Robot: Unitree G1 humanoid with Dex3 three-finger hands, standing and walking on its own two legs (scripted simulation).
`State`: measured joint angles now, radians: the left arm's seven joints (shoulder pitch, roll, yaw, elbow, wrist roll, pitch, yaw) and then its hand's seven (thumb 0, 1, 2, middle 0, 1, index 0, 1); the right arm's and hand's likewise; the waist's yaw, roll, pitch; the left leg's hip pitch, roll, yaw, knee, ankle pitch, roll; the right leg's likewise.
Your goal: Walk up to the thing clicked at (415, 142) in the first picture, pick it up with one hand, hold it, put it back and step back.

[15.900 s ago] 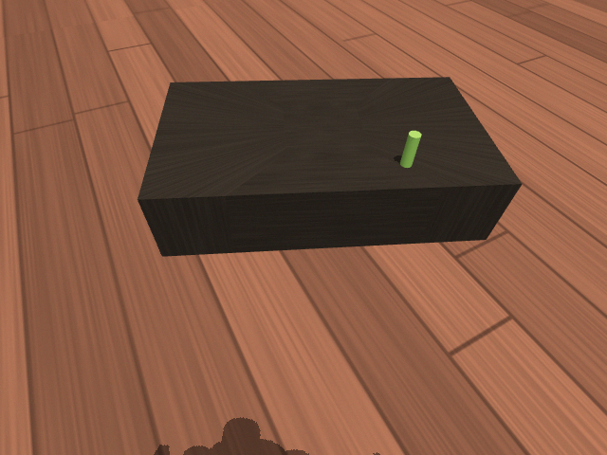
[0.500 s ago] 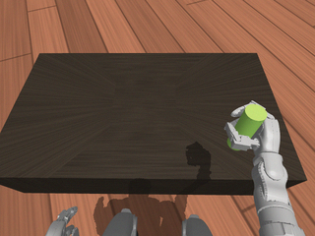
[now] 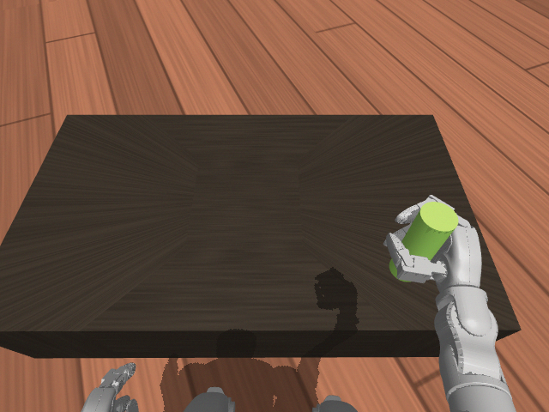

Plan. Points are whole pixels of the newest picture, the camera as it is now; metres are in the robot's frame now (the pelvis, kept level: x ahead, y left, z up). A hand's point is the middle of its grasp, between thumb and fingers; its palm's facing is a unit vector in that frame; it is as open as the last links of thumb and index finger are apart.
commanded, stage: lift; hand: right
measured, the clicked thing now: (419, 245) +0.35 -0.18 +0.05
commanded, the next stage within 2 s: hold in 0.06 s
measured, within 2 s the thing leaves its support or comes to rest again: neither
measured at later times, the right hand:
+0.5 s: hand (418, 252) +0.33 -0.17 +0.06, palm faces +0.07 +1.00 +0.00, open 6.1 cm
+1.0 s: hand (417, 251) +0.32 -0.17 +0.07, palm faces +0.08 +1.00 +0.01, open 6.1 cm
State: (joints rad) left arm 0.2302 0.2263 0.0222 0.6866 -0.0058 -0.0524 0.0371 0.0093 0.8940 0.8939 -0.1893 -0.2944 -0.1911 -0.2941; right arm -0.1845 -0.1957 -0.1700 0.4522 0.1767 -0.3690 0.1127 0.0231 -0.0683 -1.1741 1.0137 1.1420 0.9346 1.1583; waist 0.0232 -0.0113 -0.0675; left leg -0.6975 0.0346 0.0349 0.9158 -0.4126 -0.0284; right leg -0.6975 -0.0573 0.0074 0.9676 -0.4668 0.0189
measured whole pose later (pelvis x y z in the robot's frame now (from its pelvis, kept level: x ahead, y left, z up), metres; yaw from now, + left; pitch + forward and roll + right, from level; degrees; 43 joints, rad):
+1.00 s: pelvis +0.00 +0.00 +0.01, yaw +0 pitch +7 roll +1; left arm 0.21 0.22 0.01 0.69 -0.01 -0.06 0.05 0.01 0.90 0.90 -0.20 -0.30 -0.20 -0.30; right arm -0.12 -0.19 -0.15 0.38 0.18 -0.33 0.09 0.02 -0.07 -1.17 1.01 1.14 0.93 1.16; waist 0.01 -0.01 -0.04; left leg -0.58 0.03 0.04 0.83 -0.37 -0.03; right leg -0.58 -0.05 0.01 0.87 -0.42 0.02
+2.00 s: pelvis -0.01 +0.00 +0.02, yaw +0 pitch +7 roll +1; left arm 0.22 0.21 0.01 0.69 0.00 -0.07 0.05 0.01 0.90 0.90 -0.20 -0.30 -0.20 -0.30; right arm -0.14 -0.18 -0.14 0.41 0.17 -0.34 0.09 0.02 -0.07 -1.17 1.01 1.14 0.93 1.16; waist 0.01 -0.01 -0.04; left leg -0.57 0.04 0.03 0.82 -0.36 -0.03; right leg -0.57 -0.05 0.00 0.86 -0.41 0.02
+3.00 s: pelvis +0.00 +0.01 +0.01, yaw +0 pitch +8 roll +1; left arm 0.21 0.21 0.00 0.68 -0.01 -0.06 0.05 0.01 0.90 0.91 -0.20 -0.31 -0.20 -0.30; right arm -0.13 -0.18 -0.15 0.41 0.19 -0.35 0.11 0.02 -0.07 -1.17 1.01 1.14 0.93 1.17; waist 0.02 -0.01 -0.04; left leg -0.59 0.03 0.04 0.83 -0.38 -0.02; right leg -0.58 -0.06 0.01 0.87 -0.42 0.03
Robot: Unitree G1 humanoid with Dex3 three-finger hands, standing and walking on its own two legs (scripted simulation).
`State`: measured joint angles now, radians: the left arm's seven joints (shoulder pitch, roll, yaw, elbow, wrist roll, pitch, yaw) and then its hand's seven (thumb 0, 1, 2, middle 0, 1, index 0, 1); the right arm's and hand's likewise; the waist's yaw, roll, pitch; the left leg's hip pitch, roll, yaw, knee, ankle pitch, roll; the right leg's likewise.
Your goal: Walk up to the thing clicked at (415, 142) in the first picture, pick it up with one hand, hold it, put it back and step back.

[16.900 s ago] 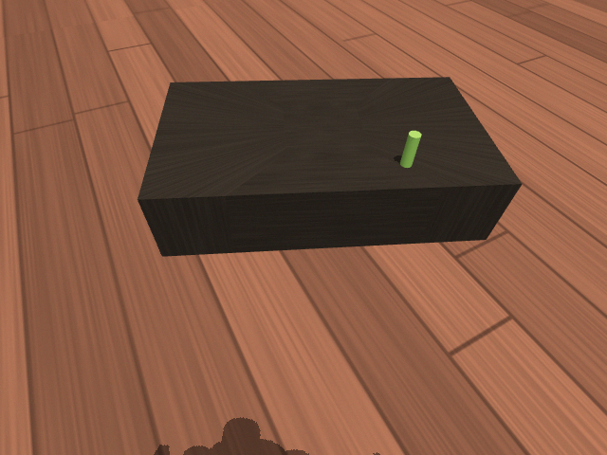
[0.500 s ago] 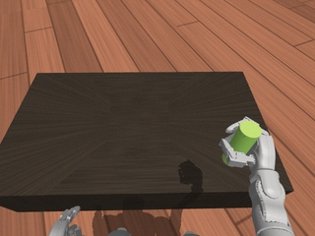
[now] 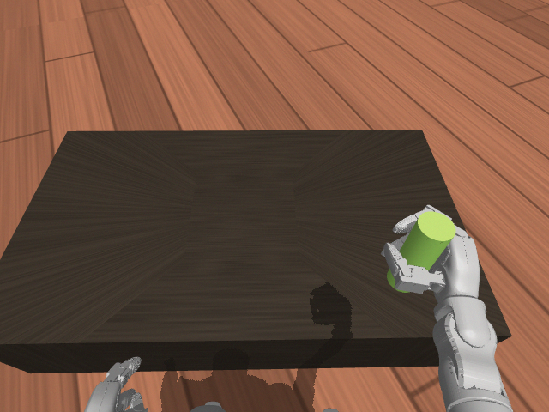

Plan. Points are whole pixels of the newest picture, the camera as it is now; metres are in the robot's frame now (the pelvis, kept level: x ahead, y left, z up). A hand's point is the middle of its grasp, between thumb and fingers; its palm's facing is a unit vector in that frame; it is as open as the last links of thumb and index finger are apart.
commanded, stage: hold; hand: right
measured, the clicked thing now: (417, 255) +0.33 -0.18 +0.06
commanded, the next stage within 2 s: crouch in 1.76 s
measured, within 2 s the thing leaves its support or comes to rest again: neither
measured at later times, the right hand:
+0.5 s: hand (405, 255) +0.33 -0.17 +0.06, palm faces +0.07 +1.00 +0.01, open 6.1 cm
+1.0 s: hand (404, 257) +0.32 -0.16 +0.06, palm faces +0.06 +1.00 +0.01, open 6.1 cm
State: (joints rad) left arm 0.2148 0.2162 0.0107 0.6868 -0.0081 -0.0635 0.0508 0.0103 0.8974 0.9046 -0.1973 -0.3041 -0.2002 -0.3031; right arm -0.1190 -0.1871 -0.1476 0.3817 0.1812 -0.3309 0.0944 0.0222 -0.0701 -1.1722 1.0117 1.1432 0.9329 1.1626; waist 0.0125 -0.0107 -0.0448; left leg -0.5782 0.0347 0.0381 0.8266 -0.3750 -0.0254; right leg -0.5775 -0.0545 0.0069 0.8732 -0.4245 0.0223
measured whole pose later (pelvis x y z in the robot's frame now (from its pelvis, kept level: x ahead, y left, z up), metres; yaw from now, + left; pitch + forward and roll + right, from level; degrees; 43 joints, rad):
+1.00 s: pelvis -0.01 +0.00 +0.00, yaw +0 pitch +7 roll +1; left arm 0.22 0.21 0.01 0.69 0.00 -0.07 0.05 0.01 0.90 0.90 -0.20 -0.30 -0.20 -0.30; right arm -0.14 -0.18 -0.14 0.41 0.17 -0.34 0.09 0.02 -0.07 -1.17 1.01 1.14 0.93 1.16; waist 0.01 -0.01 -0.04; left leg -0.57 0.04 0.03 0.82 -0.36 -0.03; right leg -0.57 -0.05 0.00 0.86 -0.41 0.02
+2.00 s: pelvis +0.00 +0.01 +0.00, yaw +0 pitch +8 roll +1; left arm 0.21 0.21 0.00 0.68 -0.01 -0.06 0.05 0.01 0.90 0.91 -0.20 -0.31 -0.20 -0.30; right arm -0.13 -0.18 -0.15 0.41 0.19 -0.35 0.11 0.02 -0.07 -1.17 1.01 1.14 0.93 1.17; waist 0.02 -0.01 -0.04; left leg -0.59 0.03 0.04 0.83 -0.38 -0.02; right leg -0.58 -0.06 0.01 0.87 -0.42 0.03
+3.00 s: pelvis -0.06 +0.00 -0.20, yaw +1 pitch +33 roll +3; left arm 0.21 0.26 0.01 0.66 0.06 -0.03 -0.04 0.01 0.92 0.90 -0.20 -0.31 -0.21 -0.30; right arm -0.82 -0.39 -0.39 1.03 0.07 -0.53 0.16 0.02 -0.06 -1.19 1.02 1.13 0.94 1.16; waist 0.14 -0.01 -0.17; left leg -1.69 0.04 0.02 1.71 -0.59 -0.02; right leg -1.69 -0.04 0.06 1.76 -0.64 0.03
